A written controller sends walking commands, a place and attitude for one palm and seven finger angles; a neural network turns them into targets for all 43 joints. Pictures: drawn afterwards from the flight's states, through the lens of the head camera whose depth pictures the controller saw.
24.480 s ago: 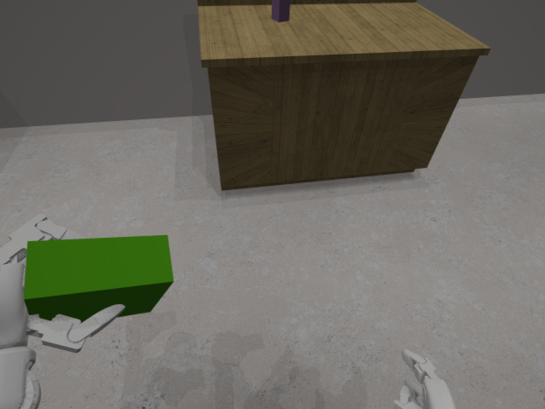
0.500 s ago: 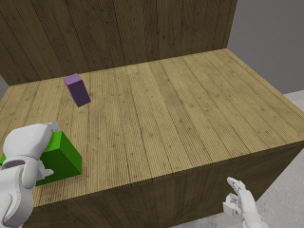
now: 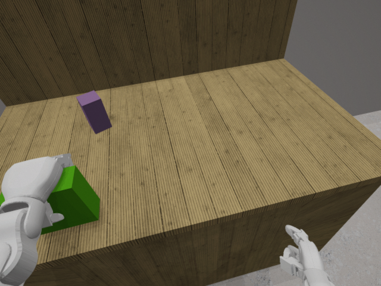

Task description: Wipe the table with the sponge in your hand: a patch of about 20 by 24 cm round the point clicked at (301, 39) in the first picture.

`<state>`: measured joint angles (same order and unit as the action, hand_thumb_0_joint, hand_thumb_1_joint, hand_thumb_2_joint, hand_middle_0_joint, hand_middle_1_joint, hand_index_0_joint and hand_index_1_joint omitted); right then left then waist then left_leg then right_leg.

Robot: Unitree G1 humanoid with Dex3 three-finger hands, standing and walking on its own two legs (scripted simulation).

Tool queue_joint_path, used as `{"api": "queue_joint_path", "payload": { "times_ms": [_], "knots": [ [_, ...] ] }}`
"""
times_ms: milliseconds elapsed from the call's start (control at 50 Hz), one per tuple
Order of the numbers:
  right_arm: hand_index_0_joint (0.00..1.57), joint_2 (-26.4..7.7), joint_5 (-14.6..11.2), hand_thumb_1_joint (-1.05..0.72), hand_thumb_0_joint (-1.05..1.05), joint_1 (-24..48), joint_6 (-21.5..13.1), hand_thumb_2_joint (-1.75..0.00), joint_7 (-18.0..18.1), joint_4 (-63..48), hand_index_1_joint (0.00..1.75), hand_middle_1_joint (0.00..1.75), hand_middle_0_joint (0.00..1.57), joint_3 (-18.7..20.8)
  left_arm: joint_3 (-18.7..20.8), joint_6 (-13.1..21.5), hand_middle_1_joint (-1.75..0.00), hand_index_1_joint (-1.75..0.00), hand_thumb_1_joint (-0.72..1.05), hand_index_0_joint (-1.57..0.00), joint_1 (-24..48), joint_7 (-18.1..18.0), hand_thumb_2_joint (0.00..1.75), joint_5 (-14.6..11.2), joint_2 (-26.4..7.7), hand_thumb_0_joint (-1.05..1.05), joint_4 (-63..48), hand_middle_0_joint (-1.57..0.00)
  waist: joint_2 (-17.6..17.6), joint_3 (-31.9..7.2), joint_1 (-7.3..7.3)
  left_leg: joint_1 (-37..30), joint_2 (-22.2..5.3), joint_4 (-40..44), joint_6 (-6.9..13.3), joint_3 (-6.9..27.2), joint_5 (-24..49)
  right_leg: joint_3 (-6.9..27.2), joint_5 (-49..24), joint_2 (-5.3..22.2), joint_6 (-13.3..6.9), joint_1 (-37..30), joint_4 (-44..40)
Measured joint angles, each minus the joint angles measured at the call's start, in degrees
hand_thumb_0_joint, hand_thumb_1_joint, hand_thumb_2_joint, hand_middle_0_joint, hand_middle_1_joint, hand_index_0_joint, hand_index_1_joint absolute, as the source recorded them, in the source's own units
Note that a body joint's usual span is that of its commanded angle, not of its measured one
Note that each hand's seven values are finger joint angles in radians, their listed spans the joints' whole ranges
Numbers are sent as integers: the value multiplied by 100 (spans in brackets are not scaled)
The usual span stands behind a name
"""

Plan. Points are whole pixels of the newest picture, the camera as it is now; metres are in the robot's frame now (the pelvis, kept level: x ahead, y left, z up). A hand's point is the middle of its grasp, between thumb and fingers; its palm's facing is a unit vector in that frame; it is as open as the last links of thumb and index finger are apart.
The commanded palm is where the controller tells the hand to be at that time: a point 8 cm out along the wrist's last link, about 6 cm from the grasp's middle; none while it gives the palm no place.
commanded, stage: move the sponge above the wiping area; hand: left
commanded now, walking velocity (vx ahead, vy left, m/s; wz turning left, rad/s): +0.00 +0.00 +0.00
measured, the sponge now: (60, 207) +0.22 +0.33 +0.05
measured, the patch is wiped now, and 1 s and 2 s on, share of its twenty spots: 0.00 0.00 0.10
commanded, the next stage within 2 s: lower the sponge onto the table in 0.38 s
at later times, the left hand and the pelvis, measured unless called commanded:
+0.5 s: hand (49, 192) +0.22 +0.32 +0.11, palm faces +0.03 -0.04 -1.00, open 9.8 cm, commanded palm +0.19 +0.31 +0.17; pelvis +0.00 +0.00 +0.00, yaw +0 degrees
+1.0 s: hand (52, 196) +0.22 +0.32 +0.10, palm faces -0.01 -0.05 -1.00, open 9.8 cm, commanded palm +0.19 +0.31 +0.16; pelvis +0.00 +0.00 +0.00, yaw +0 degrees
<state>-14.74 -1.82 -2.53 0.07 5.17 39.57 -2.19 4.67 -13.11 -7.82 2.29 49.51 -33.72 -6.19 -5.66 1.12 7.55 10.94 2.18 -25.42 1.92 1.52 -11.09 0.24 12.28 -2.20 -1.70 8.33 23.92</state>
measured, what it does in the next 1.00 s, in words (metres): stands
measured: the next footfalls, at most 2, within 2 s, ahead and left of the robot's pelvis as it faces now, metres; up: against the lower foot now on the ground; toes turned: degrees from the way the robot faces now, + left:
none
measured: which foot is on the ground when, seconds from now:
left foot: down 0.00-1.00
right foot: down 0.00-1.00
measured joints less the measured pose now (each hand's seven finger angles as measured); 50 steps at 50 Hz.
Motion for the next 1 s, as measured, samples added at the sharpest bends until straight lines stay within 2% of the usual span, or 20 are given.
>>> {"api": "queue_joint_path", "payload": {
  "times_ms": [320,480,580,740,920,1000],
  "knots": [
    [20,53,3,-91,1,82,52,-90,-83,-70,30,30,20,-48,-198,-212,-136,-136,-46,-76,14,-16,104,72,115,1,-292,-77,-15,-35,29,-28,51,90,32,-17,29,24,7,51,35,1,-26],
    [20,9,-16,-91,1,75,110,-90,-129,-93,31,30,21,-71,-108,-422,-136,-136,-46,-76,-190,30,104,3,62,1,-451,-77,-31,-46,38,-51,32,82,22,-17,12,28,13,31,22,-26,-33],
    [20,-25,-16,-91,1,53,85,-90,-97,-99,31,30,21,-52,-74,-347,-136,-136,-46,-76,-288,104,104,-13,22,1,-470,-77,-29,-24,59,-43,20,35,11,15,-6,-3,20,16,8,-42,-22],
    [20,-1,-13,-91,1,59,27,-90,-19,-41,30,30,20,-38,-113,-121,-136,-136,-47,-76,-158,24,104,24,23,1,-321,-77,-6,-3,97,-47,0,13,-17,46,-1,-31,11,-6,-18,-58,-18],
    [20,9,-30,-91,1,61,36,-90,-45,-60,30,30,21,-52,-9,-213,-136,-136,-46,-76,-31,53,104,6,-9,1,-65,-77,-4,-33,-12,-12,-16,18,-33,38,16,-20,-7,-23,-29,-13,-10],
    [20,-30,-34,-91,1,20,29,-90,-34,-70,30,30,21,-30,-57,-147,-136,-136,-46,-76,-75,82,104,22,36,1,-3,-77,-16,-24,-24,30,-16,-14,-28,36,6,-18,0,-24,-26,26,16]
  ]
}}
